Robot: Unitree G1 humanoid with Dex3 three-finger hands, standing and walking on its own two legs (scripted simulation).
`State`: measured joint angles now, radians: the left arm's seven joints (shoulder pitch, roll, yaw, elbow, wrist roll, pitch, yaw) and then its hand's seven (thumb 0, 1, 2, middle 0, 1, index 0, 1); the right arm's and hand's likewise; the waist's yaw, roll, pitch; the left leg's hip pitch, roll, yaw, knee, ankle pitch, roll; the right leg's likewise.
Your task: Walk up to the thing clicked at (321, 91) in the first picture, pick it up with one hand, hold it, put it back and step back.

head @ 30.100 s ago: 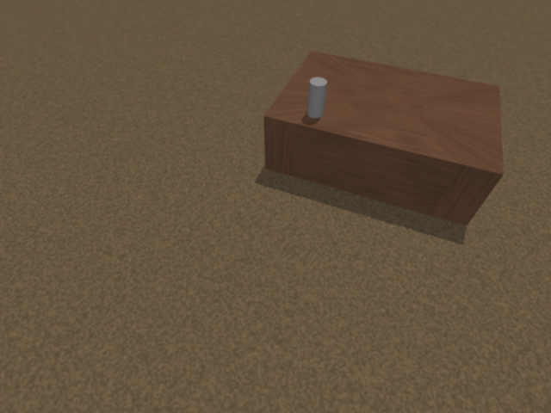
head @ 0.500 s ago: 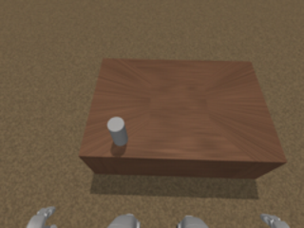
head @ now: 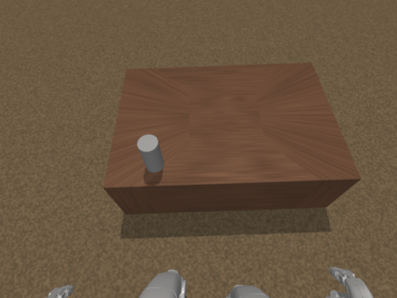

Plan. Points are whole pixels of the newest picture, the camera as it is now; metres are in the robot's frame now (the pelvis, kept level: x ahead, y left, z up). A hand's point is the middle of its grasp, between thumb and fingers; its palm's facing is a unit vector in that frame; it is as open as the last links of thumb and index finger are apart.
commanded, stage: step back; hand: left
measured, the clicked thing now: (151, 154) +0.61 +0.20 -0.35
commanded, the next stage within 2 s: none
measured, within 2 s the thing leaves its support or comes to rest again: neither
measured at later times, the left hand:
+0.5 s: hand out of the picture -0.04 +0.29 -0.15, palm faces +0.00 -0.93 -0.38, open 7.4 cm
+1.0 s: hand out of the picture -0.18 +0.26 -0.13, palm faces +0.04 -0.90 -0.43, open 7.4 cm
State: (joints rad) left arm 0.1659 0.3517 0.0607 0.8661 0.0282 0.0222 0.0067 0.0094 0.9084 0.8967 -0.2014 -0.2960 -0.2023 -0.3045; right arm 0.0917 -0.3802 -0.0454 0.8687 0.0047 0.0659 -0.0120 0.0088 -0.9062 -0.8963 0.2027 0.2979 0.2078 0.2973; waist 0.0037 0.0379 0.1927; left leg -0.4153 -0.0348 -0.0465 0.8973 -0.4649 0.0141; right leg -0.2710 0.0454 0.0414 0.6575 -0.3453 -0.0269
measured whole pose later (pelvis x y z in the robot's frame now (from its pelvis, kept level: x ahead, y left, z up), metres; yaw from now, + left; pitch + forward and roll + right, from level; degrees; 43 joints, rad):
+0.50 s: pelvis -0.14 +0.02 +0.01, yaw +0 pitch -2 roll -1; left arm 0.18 0.41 0.09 0.82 0.02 0.06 0.02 0.01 0.91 0.90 -0.20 -0.30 -0.20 -0.30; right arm 0.14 -0.35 -0.04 0.84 -0.03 0.02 -0.01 0.01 -0.90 -0.90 0.21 0.30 0.21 0.30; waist 0.01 -0.04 0.18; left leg -0.32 0.01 -0.01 0.57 -0.22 0.03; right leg -0.42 0.10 0.16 1.17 -0.50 0.02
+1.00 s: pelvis -0.30 -0.01 +0.00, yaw +3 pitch -2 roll +2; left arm 0.12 0.39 0.06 0.77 0.03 0.05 0.02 0.01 0.90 0.90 -0.20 -0.30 -0.20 -0.31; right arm 0.21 -0.39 -0.04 0.88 -0.02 0.03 -0.02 0.01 -0.91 -0.90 0.20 0.30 0.21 0.30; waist 0.00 -0.02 0.17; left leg -0.26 -0.05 -0.01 0.64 -0.35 0.01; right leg -0.39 -0.07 -0.03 0.73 -0.30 0.00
